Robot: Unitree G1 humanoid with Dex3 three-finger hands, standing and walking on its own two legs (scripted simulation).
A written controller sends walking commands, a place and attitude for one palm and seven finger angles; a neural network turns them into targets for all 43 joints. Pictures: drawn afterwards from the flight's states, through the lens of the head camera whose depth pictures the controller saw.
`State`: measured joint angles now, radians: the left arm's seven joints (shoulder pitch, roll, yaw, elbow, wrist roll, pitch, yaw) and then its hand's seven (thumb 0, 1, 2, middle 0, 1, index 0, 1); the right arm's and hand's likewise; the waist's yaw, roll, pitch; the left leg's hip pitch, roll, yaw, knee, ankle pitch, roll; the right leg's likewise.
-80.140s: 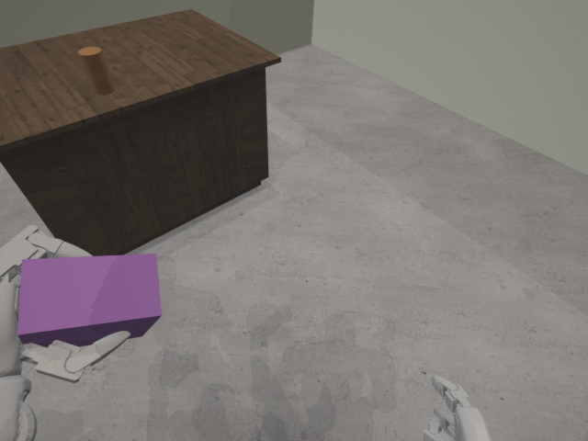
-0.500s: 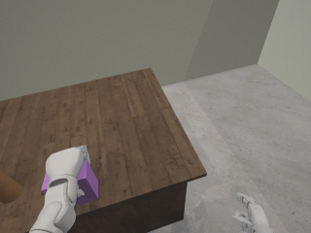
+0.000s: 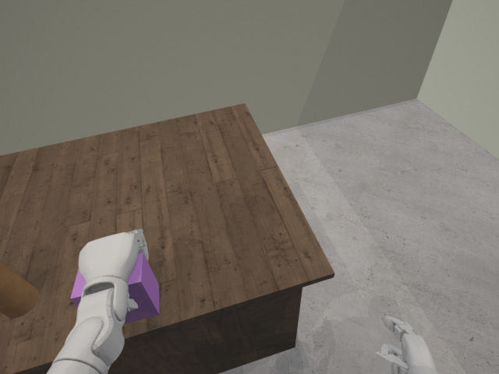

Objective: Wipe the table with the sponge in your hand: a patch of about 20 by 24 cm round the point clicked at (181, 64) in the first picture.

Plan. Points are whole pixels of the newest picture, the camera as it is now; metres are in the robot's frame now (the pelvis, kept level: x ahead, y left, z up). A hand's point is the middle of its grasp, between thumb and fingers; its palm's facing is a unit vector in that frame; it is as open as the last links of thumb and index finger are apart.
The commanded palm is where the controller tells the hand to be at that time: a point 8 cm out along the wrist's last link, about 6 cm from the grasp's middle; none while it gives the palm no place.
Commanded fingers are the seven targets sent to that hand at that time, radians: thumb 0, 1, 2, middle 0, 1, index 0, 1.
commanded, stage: wipe forward along the first lane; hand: left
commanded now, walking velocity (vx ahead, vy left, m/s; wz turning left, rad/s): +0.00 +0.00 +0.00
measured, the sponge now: (123, 296) +0.24 +0.28 -0.05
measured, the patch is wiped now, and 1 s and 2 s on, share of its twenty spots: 0.00 0.10 0.30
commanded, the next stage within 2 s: slide across to the middle lane in 1.54 s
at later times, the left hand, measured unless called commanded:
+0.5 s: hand (125, 245) +0.32 +0.29 +0.01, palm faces -0.12 -0.02 -0.99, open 10.2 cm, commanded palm +0.30 +0.29 +0.04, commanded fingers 0.00 0.10 1.30 -1.20 -1.60 -1.20 -1.60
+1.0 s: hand (124, 227) +0.35 +0.31 +0.01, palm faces -0.13 +0.01 -0.99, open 10.2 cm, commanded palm +0.35 +0.31 +0.03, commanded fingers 0.00 0.10 1.30 -1.20 -1.60 -1.20 -1.60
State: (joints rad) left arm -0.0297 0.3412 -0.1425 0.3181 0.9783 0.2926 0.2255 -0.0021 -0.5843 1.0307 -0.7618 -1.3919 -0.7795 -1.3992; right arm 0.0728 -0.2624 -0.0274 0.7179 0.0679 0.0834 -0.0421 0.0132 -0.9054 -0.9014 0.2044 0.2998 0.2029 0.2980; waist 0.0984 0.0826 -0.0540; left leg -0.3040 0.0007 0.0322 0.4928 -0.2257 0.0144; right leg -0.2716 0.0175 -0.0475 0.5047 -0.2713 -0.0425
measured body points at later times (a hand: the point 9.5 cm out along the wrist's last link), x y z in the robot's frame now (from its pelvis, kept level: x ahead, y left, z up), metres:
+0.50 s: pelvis -0.01 +0.00 -0.01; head +0.02 -0.03 +0.44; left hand +0.32 +0.29 +0.06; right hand +0.14 -0.26 -0.14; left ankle +0.02 +0.11 -0.74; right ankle +0.00 -0.09 -0.74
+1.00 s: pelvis -0.02 +0.00 -0.02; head +0.02 -0.02 +0.43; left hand +0.36 +0.31 +0.06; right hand +0.09 -0.27 -0.15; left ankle +0.02 +0.11 -0.74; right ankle +0.00 -0.09 -0.74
